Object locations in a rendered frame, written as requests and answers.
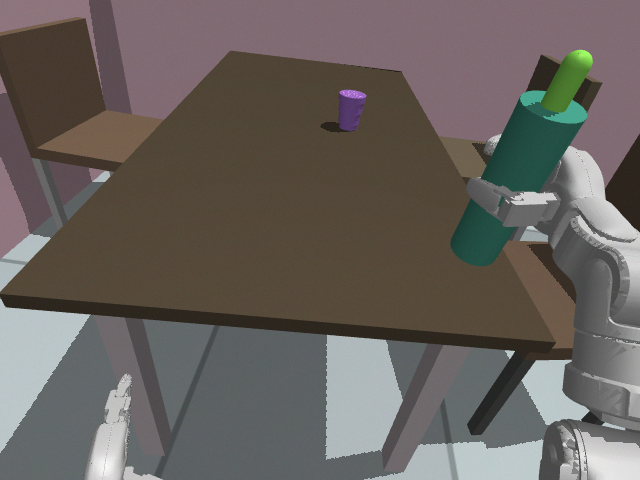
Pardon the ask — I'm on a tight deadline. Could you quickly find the right robot arm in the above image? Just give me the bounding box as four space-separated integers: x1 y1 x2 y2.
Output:
539 197 640 480

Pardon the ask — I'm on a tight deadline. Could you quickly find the right robot hand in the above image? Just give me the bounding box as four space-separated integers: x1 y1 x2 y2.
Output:
466 134 606 235

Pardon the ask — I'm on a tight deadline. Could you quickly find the table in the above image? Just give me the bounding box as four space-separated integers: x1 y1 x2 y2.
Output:
0 51 556 472

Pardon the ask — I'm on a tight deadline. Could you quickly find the chair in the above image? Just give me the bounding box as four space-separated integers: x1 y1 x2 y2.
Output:
467 134 640 435
438 55 602 241
0 17 164 230

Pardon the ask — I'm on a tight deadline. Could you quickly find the left robot hand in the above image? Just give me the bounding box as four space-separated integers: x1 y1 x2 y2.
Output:
83 374 163 480

